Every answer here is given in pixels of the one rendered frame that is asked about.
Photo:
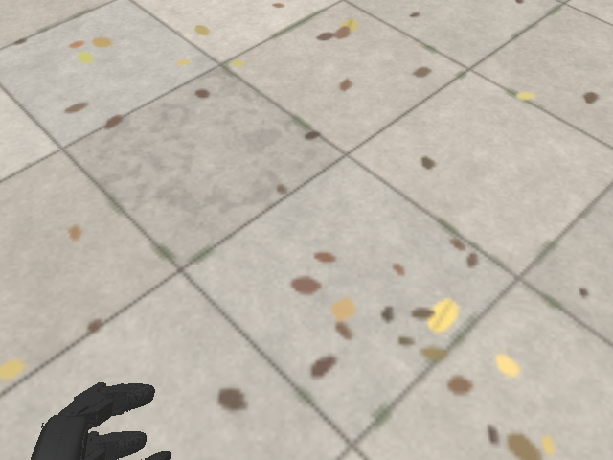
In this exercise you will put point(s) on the robot left hand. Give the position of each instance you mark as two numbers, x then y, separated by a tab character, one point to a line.
65	436

